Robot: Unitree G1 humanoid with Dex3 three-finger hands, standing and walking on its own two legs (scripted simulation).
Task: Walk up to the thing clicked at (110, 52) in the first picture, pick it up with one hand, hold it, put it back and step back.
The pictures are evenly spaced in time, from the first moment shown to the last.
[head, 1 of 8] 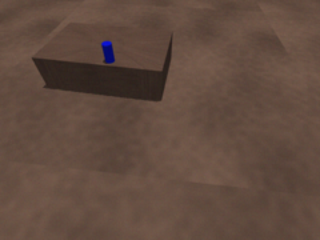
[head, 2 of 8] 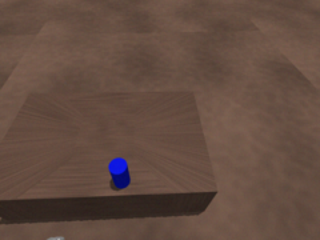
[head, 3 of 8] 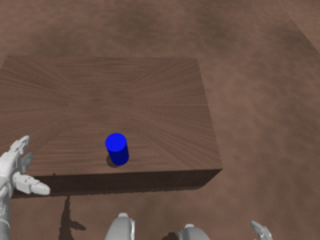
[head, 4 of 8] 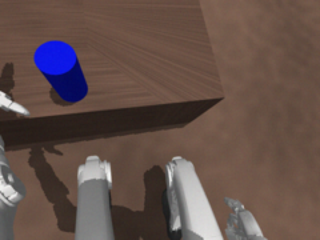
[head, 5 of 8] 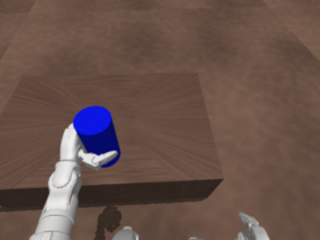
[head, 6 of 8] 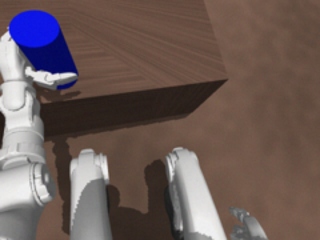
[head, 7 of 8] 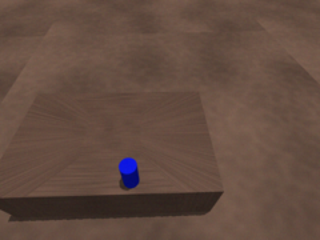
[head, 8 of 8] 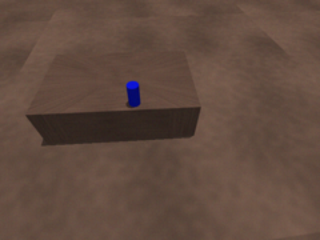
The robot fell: no
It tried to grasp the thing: yes
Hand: left
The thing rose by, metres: 0.39
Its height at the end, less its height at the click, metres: +0.00
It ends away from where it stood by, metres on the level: 0.01
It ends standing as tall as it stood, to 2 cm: yes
